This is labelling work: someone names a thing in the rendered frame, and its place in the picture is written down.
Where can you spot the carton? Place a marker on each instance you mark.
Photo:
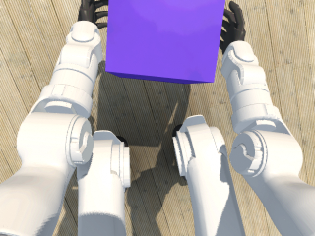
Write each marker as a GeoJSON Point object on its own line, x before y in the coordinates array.
{"type": "Point", "coordinates": [173, 41]}

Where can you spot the robot left upper arm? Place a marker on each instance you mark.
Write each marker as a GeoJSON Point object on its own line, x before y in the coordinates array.
{"type": "Point", "coordinates": [50, 146]}

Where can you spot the robot right hand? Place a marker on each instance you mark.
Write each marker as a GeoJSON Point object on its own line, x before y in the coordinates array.
{"type": "Point", "coordinates": [234, 26]}

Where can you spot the right robot shin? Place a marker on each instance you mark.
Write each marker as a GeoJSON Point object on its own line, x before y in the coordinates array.
{"type": "Point", "coordinates": [216, 133]}

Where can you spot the left robot shin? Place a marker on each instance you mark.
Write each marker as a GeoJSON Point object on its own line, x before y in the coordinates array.
{"type": "Point", "coordinates": [98, 135]}

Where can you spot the robot right upper arm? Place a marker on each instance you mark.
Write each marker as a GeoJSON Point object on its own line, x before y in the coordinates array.
{"type": "Point", "coordinates": [270, 163]}

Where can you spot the robot left hand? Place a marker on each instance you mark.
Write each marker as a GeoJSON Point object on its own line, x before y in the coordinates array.
{"type": "Point", "coordinates": [87, 12]}

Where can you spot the right robot forearm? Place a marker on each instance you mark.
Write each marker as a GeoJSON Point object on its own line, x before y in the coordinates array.
{"type": "Point", "coordinates": [248, 92]}

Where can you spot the left robot forearm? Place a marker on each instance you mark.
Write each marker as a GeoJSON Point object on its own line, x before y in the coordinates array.
{"type": "Point", "coordinates": [73, 79]}

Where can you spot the robot shin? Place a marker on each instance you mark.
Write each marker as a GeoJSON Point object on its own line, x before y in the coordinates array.
{"type": "Point", "coordinates": [216, 133]}
{"type": "Point", "coordinates": [98, 135]}

